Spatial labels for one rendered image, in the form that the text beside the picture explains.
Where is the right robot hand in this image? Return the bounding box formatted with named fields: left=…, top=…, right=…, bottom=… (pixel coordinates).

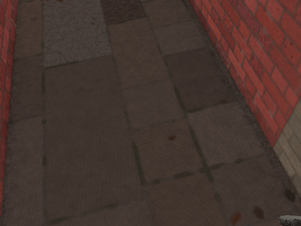
left=278, top=215, right=301, bottom=226

